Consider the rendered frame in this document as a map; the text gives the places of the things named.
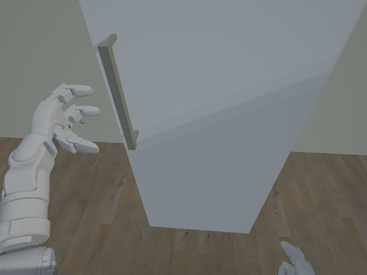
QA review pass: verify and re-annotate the robot left hand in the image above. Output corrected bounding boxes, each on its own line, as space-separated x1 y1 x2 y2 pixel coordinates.
29 84 100 154

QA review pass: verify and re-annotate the robot right hand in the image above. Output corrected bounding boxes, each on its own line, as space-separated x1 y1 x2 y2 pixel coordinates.
278 241 316 275

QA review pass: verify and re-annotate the robot left forearm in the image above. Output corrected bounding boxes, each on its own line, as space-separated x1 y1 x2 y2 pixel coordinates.
0 133 58 256

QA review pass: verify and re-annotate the fridge door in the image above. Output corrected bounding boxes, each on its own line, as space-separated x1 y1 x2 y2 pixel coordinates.
79 0 367 234

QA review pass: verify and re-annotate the robot left upper arm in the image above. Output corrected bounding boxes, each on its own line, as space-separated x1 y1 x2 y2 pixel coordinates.
0 246 58 275

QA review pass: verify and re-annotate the handle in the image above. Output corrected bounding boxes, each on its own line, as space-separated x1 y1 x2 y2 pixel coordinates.
97 34 139 150

